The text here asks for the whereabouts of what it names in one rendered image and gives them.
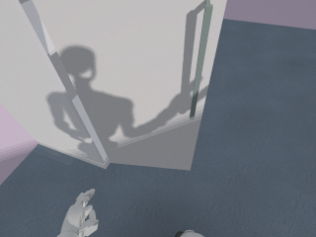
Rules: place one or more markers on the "fridge door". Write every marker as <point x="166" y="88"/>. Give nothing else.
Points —
<point x="133" y="66"/>

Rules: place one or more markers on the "robot left hand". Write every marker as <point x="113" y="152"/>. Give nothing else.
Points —
<point x="74" y="220"/>

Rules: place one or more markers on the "handle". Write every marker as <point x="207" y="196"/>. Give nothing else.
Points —
<point x="201" y="54"/>

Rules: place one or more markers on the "robot right shin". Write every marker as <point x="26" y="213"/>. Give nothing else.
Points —
<point x="188" y="231"/>

